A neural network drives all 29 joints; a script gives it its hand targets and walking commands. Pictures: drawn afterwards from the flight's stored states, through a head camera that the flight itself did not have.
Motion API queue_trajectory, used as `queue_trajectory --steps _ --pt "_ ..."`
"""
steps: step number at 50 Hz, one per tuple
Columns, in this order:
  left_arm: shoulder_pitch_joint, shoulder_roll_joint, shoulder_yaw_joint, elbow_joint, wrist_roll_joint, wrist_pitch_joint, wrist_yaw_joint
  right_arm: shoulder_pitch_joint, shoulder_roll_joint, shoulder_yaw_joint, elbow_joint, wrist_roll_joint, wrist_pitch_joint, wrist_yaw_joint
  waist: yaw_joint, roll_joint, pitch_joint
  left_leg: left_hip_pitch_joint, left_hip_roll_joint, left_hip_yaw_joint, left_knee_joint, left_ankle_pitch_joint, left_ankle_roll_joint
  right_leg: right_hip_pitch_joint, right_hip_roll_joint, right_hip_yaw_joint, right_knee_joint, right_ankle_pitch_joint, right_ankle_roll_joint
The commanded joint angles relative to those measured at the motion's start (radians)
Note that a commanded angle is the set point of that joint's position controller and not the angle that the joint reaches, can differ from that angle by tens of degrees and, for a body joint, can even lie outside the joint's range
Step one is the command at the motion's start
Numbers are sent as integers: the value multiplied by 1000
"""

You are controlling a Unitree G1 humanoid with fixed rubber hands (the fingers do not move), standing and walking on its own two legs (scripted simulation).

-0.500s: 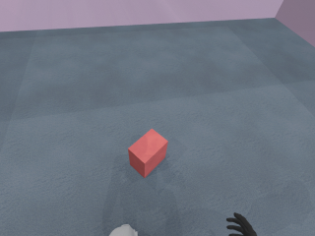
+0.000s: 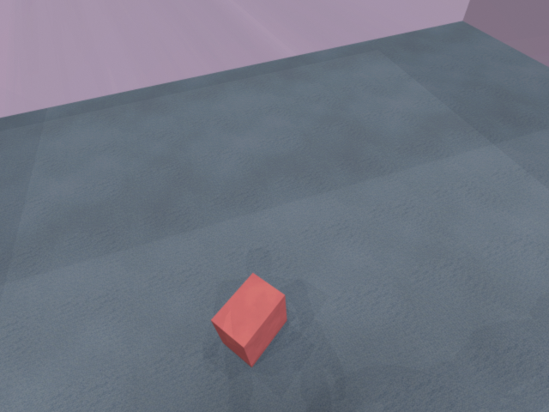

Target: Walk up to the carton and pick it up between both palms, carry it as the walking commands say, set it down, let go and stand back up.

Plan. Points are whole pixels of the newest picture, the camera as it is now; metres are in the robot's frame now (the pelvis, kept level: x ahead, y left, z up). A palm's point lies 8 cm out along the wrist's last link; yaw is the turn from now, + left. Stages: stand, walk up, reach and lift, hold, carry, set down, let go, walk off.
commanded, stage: walk up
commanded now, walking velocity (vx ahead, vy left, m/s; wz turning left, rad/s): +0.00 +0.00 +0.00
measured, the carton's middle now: (252, 320) +0.51 +0.12 -0.66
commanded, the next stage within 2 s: none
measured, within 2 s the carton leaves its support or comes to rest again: neither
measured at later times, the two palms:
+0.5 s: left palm out of the picture +0.03 +0.26 -0.14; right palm out of the picture +0.05 -0.21 -0.14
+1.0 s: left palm out of the picture -0.01 +0.22 -0.15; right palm out of the picture -0.02 -0.20 -0.15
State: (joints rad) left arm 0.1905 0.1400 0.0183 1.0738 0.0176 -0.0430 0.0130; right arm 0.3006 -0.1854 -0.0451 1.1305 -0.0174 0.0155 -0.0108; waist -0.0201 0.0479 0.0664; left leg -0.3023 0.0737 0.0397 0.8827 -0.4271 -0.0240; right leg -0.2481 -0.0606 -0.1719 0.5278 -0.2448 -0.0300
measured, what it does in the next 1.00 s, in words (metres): steps on the spot: left foot, then right foot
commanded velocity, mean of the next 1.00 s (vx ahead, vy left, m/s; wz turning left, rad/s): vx -0.03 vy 0.01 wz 0.08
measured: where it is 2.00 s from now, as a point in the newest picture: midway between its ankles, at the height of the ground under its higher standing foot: outside the picture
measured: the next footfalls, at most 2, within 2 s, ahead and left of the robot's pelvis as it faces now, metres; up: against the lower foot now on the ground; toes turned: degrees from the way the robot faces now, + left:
left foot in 0.20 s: +0.09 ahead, +0.12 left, +0.00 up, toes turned +5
right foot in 0.50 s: -0.01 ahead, -0.10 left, +0.00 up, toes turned -3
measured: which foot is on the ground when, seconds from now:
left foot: up 0.00-0.18, down 0.20-1.00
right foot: down 0.00-0.26, up 0.28-0.48, down 0.50-1.00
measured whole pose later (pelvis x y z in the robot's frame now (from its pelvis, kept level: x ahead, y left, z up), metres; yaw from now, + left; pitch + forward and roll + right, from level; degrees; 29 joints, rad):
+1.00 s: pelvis +0.00 +0.01 +0.00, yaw +5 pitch -1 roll -1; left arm 0.26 0.12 0.04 1.10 0.01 0.01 0.05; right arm 0.29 -0.12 -0.06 1.15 -0.02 0.02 -0.03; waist -0.03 0.01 0.06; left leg -0.34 0.00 0.01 0.58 -0.22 0.01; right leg -0.12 -0.02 -0.14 0.52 -0.38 -0.01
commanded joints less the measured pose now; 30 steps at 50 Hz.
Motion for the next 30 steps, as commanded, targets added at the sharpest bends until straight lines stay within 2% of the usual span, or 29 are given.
queue_trajectory --steps 1,2,3,5,6,7,8,9,10,11,12,13,14,15,16,17,18,19,20,21,23,24,25,26,27,28,30 --pt "30 125 23 -5 -26 -13 26 89 2 16 -31 13 -5 -13 -1 -266 -51 -51 -3 -31 -54 13 -27 111 -226 166 -195 933 -111" --pt "25 110 26 -2 -25 -13 26 91 4 14 -25 10 0 -19 -10 -264 -79 -41 -8 -24 -86 20 -25 153 -230 144 -188 926 -119" --pt "14 120 29 0 -22 -7 25 98 -13 10 -18 6 2 -24 -12 -215 -142 -18 -9 -18 -120 30 -23 175 -231 138 -166 865 -128" --pt "41 148 32 7 -18 3 26 47 -37 0 -40 8 10 -31 10 -178 -127 -9 -2 -11 -195 71 -6 147 -240 165 -155 743 -125" --pt "34 158 34 3 -17 12 27 50 -49 -9 -45 9 8 -33 2 -194 -115 15 -10 -4 -243 107 -9 120 -243 164 -166 623 -113" --pt "31 165 37 2 -10 18 29 55 -32 -6 -44 2 8 -36 -3 -174 -91 16 -14 13 -275 155 -16 87 -243 162 -165 507 -99" --pt "16 195 45 0 -4 29 36 40 -47 -17 -60 -5 12 -33 3 -191 -68 10 -16 24 -300 172 -21 58 -263 163 -148 443 -94" --pt "-5 239 54 -27 3 40 44 50 -78 -34 -59 -11 18 -34 4 -173 -63 -2 -14 27 -307 177 -35 47 -301 189 -95 519 -91" --pt "-9 239 51 -31 -3 47 50 50 -109 -55 -63 -2 21 -29 6 -79 -55 -14 9 1 -341 309 -30 55 -295 203 -3 712 -77" --pt "47 193 47 -14 -8 52 50 52 -120 -48 -75 -4 3 -34 10 -21 -132 80 93 -48 -347 691 9 25 -196 98 97 522 -25" --pt "41 158 39 -33 -16 60 51 39 -153 -65 -81 2 6 -32 23 106 -145 93 158 -113 -336 946 69 -39 -115 89 152 296 4" --pt "33 130 37 -42 -24 74 54 14 -176 -66 -102 4 6 -36 1 165 -128 56 226 -199 -395 1054 160 -65 -7 44 304 67 41" --pt "13 112 41 -45 -24 90 48 15 -174 -58 -112 -7 5 -44 -20 202 -106 66 331 -296 -475 1128 235 -138 51 73 467 -352 56" --pt "4 112 44 -58 -17 105 44 10 -173 -56 -122 -15 8 -51 -27 164 -89 17 364 -318 -514 1026 266 -171 33 144 580 -401 47" --pt "12 104 40 -46 -9 114 39 -31 -159 -51 -135 -17 15 -57 -15 101 -97 -1 338 -279 -517 902 267 -161 14 171 621 -373 43" --pt "26 110 43 -52 -5 121 34 -91 -165 -53 -161 -14 17 -55 3 116 -112 -28 297 -236 -524 799 250 -148 25 167 644 -335 40" --pt "45 105 35 -43 -6 117 34 -143 -152 -45 -167 -15 22 -53 22 107 -111 -29 248 -194 -538 690 219 -148 27 150 575 -284 37" --pt "38 99 32 -55 -6 113 27 -143 -117 -24 -168 -10 18 -47 24 104 -133 -15 177 -169 -558 452 180 -100 18 167 440 -248 23" --pt "56 83 19 -40 -3 103 21 -123 -91 -12 -163 -6 18 -42 5 105 -189 37 141 -154 -632 105 154 -59 39 129 298 -191 11" --pt "55 74 9 -37 -2 95 18 -123 -96 -16 -158 0 23 -39 2 144 -156 55 145 -178 -650 36 147 -47 43 121 180 -167 18" --pt "103 66 3 -22 -12 80 20 -115 -118 -18 -131 6 29 -32 23 125 -105 30 141 -200 -657 18 152 64 57 109 -42 -86 10" --pt "136 76 8 -4 -15 73 26 -89 -115 -15 -115 15 29 -27 34 79 -68 -3 120 -176 -644 10 116 114 39 113 -144 -23 -2" --pt "162 102 13 -3 -6 60 27 -72 -83 -4 -107 18 24 -20 36 -11 -61 -61 81 -157 -588 9 92 154 -37 193 -201 -30 -22" --pt "148 139 21 -7 4 51 27 -49 -32 9 -109 22 16 -17 25 -190 -41 -66 4 -80 -482 112 58 123 -148 352 -289 -119 -47" --pt "76 161 17 -17 2 48 24 -54 -14 11 -102 14 11 -11 3 -235 40 -28 -41 -11 -481 177 27 -11 -187 389 -368 -217 -62" --pt "6 164 11 -28 -2 44 22 -67 -31 9 -92 14 7 -13 -8 -196 60 71 -27 -15 -489 220 19 -99 -162 366 -358 -205 -63" --pt "41 137 7 -24 -10 28 20 -67 -64 -4 -84 12 -6 -8 -12 -137 19 143 -3 -28 -530 273 33 -64 -106 268 -310 -110 -39"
